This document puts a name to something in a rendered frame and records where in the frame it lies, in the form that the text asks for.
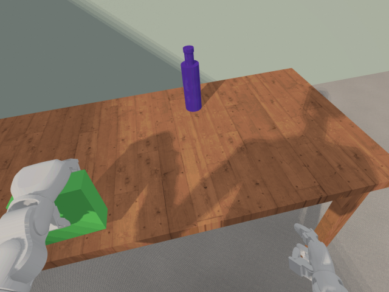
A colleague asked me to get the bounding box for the table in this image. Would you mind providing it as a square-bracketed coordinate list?
[0, 68, 389, 271]

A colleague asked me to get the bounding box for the robot left hand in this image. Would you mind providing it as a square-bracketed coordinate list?
[10, 159, 80, 231]

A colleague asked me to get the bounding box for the robot right hand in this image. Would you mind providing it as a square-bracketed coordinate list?
[288, 223, 336, 281]

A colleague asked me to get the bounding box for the left robot forearm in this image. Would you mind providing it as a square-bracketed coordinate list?
[0, 195, 54, 292]

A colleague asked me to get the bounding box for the right robot forearm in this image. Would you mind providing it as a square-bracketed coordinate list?
[312, 271, 348, 292]

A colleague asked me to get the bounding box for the sponge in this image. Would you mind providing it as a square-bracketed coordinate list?
[6, 169, 108, 245]

